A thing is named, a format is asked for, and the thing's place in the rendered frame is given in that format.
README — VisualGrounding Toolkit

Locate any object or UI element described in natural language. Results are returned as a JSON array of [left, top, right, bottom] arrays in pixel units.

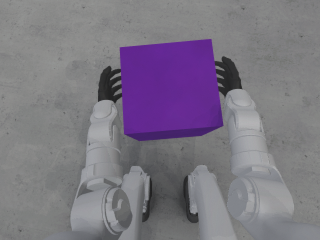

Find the robot left foot
[[142, 175, 152, 222]]

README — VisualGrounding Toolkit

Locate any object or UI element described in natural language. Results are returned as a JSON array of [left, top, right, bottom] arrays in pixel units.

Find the right robot upper arm
[[226, 175, 320, 240]]

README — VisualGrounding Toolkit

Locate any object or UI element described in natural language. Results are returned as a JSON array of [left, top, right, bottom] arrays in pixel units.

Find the right robot hand
[[214, 56, 242, 98]]

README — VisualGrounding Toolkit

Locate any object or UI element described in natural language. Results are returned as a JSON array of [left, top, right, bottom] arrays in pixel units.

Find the robot right forearm
[[223, 89, 294, 212]]

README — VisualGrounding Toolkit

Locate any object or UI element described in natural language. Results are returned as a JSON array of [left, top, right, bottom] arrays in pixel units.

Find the left robot upper arm
[[43, 186, 133, 240]]

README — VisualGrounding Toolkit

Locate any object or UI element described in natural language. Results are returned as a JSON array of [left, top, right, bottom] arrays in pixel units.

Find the robot left shin
[[123, 166, 148, 213]]

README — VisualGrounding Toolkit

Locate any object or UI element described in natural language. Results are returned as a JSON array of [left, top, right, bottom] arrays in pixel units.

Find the robot left forearm
[[70, 100, 124, 226]]

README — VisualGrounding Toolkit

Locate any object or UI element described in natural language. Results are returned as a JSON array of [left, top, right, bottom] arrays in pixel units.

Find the left robot hand
[[98, 66, 122, 103]]

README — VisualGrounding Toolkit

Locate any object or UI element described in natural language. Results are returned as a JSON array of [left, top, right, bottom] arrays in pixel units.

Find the carton
[[119, 39, 224, 141]]

